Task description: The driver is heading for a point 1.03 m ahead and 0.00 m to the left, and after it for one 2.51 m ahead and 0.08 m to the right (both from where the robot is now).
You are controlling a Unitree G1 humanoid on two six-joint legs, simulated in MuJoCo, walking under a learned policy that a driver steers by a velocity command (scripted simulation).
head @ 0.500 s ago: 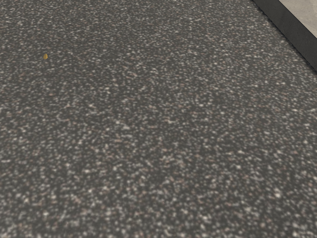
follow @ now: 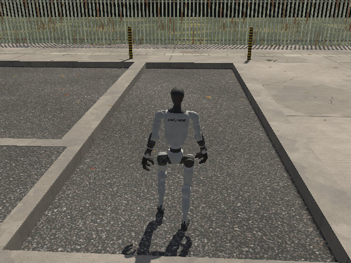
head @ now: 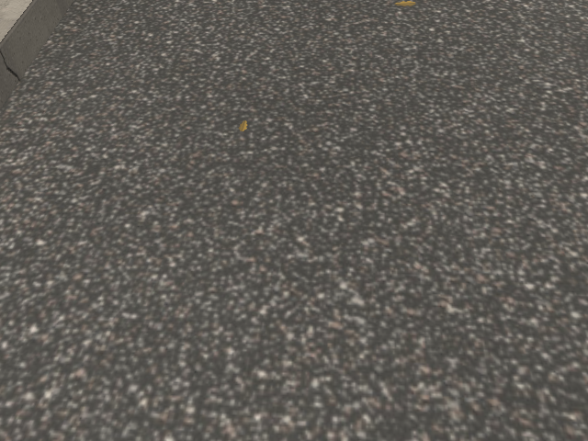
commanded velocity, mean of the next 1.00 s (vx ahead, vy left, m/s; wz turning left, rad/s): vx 0.50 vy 0.00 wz -0.03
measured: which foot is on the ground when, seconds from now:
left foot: up 0.00-0.18, down 0.20-0.80, up 0.82-1.00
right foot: down 0.00-0.22, up 0.24-0.78, down 0.80-1.00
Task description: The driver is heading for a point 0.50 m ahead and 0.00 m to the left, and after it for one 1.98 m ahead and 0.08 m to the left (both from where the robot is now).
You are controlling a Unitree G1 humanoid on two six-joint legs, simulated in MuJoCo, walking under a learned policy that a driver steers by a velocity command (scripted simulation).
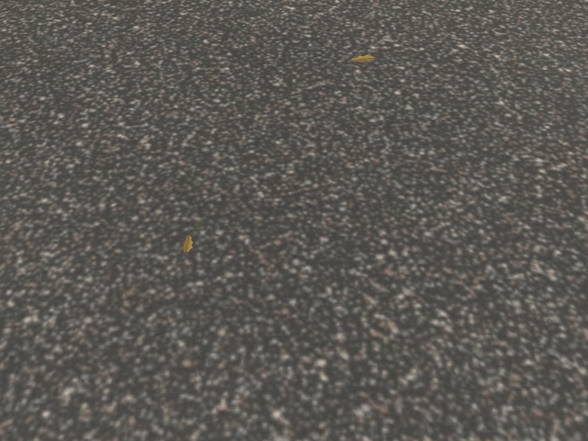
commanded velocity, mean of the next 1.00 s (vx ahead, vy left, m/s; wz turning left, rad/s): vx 0.50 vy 0.00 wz -0.09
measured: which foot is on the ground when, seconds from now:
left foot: up 0.00-0.28, down 0.30-0.78, up 0.80-1.00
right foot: down 0.00-0.30, up 0.32-0.74, down 0.76-1.00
